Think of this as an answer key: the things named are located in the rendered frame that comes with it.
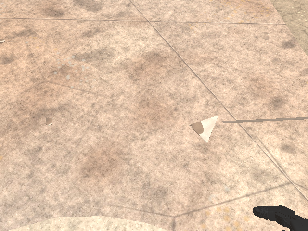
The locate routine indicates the robot right hand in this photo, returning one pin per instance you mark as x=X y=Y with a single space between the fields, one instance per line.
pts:
x=283 y=216

